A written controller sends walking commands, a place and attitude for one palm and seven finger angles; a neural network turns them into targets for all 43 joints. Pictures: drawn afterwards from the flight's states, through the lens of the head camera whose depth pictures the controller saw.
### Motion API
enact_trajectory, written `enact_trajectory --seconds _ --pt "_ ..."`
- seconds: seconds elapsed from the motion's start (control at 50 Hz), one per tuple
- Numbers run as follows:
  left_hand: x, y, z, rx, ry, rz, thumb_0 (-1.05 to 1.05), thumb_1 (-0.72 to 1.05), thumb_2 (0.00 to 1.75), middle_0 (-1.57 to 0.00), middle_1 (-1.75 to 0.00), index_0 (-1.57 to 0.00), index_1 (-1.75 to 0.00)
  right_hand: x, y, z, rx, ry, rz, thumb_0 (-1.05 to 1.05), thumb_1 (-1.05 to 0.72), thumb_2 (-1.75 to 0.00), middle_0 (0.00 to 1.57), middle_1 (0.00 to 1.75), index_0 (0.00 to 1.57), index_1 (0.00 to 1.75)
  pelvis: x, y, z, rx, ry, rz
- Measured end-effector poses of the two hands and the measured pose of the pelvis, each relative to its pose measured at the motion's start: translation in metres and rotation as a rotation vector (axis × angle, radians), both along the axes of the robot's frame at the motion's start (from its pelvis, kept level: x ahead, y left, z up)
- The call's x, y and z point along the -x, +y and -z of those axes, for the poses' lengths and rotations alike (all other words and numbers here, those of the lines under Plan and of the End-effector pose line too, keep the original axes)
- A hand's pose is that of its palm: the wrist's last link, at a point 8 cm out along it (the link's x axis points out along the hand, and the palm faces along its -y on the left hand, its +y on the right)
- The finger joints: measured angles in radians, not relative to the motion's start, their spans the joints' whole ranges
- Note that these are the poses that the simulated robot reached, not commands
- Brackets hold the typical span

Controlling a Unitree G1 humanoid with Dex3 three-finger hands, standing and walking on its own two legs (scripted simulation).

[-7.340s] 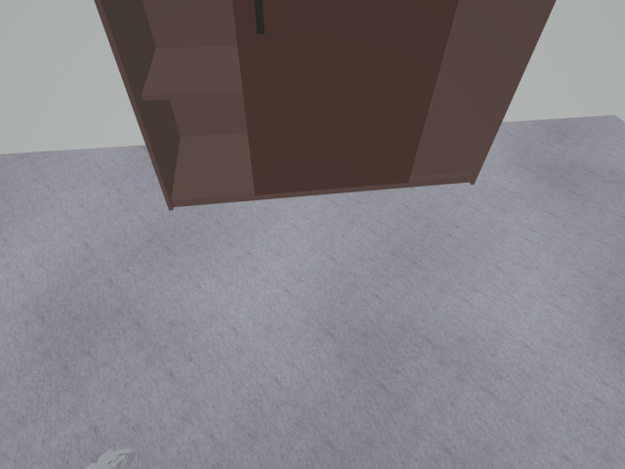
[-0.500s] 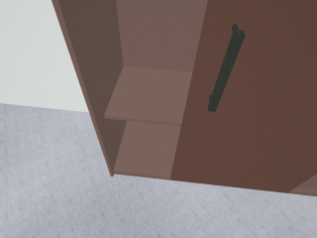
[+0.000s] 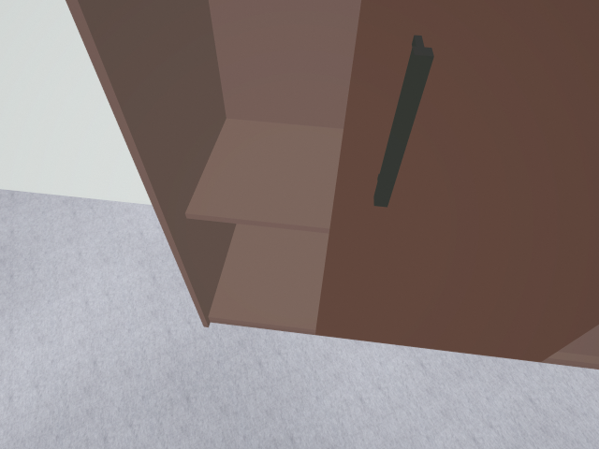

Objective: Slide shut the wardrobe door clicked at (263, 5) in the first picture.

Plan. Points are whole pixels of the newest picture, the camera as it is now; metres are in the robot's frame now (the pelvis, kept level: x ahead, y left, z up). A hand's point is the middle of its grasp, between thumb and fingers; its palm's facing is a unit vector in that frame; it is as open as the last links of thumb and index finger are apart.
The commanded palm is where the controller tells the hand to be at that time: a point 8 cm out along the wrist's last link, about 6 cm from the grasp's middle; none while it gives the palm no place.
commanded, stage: look again from close up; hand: right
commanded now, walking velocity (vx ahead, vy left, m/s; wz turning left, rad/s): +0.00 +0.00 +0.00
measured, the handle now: (396, 131) +0.54 -0.11 +0.15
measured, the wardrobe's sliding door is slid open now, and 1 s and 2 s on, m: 0.38 0.38 0.38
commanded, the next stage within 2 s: none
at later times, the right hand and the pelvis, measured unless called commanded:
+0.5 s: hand out of the picture +0.01 -0.15 -0.18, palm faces +0.02 +0.98 -0.18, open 7.3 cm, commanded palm none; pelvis +0.02 +0.01 +0.00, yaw +0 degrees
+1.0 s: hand out of the picture +0.02 -0.13 -0.17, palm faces +0.04 +0.98 -0.19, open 7.3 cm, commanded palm none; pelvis +0.02 +0.04 +0.00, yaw +0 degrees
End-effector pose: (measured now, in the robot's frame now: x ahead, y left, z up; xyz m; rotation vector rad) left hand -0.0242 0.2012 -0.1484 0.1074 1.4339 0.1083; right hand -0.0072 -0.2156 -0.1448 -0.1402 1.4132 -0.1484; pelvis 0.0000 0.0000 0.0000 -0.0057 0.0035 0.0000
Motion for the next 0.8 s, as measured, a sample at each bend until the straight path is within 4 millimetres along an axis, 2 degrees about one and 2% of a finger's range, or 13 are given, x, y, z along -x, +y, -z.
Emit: enact_trajectory --seconds 0.38,0.8 --pt "-0.037 0.021 0.000 -0.049 -0.039 0.001 0.00 0.92 0.90 -0.20 -0.30 -0.20 -0.30 -0.010 0.013 0.005 -0.014 0.024 0.009 0.00 -0.92 -0.90 0.20 0.30 0.20 0.30 -0.018 0.006 0.002 0.001 -0.011 -0.007" --pt "-0.037 0.038 0.003 -0.024 -0.014 0.002 0.00 0.92 0.90 -0.20 -0.30 -0.20 -0.30 -0.022 0.028 0.000 0.010 0.001 0.010 0.01 -0.92 -0.90 0.20 0.30 0.20 0.30 -0.025 0.029 0.001 0.007 -0.009 0.000"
